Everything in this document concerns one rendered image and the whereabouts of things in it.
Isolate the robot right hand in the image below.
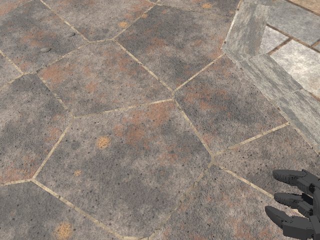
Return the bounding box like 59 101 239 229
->
265 169 320 240

